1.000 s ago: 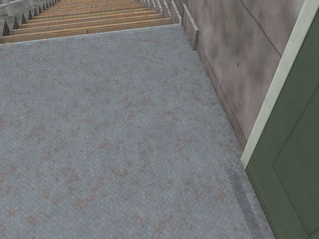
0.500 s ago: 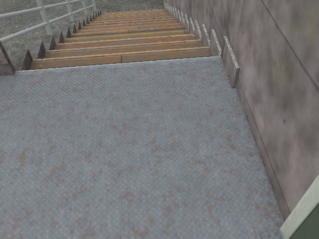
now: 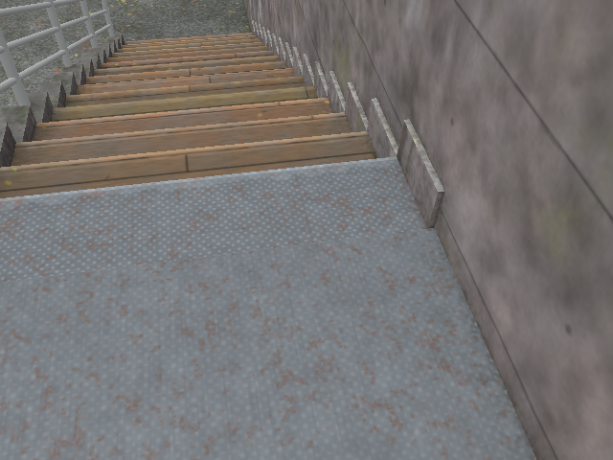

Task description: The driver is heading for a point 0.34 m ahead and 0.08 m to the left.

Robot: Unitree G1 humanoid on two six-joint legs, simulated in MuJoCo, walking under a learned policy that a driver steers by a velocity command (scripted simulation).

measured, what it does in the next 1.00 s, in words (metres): walks ahead: right foot, then left foot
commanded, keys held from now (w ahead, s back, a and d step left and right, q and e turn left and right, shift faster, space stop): w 0.20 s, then w+q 0.02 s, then no key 0.78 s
